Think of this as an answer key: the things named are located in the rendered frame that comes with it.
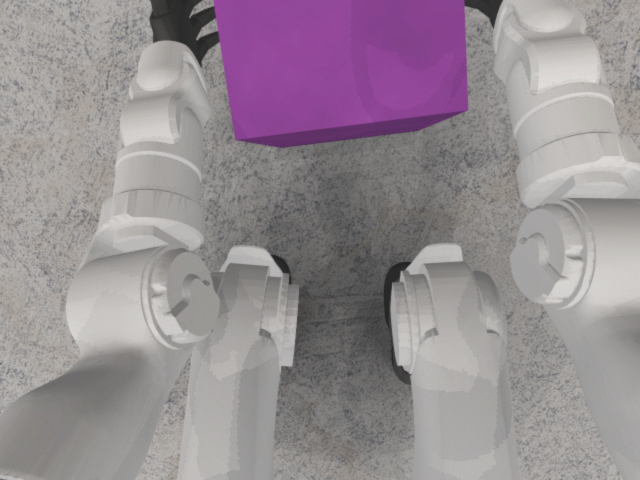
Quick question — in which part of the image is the right robot upper arm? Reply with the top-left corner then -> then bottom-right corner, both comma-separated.
510,198 -> 640,480

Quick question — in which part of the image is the left robot forearm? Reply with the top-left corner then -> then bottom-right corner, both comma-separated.
66,40 -> 212,322

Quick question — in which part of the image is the left robot upper arm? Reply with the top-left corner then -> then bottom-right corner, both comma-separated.
0,245 -> 220,480

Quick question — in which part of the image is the right robot hand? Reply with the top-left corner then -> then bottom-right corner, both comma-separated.
464,0 -> 503,28

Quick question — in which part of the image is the robot left foot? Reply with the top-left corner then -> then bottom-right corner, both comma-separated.
271,255 -> 291,285

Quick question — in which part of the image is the left robot hand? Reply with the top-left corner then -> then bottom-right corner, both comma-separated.
149,0 -> 220,68

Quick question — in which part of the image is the carton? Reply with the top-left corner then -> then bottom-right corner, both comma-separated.
213,0 -> 468,148

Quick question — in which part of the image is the right robot forearm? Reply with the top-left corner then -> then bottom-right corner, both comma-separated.
492,0 -> 640,209

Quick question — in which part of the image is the left robot thigh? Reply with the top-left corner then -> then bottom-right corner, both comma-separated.
177,263 -> 299,480

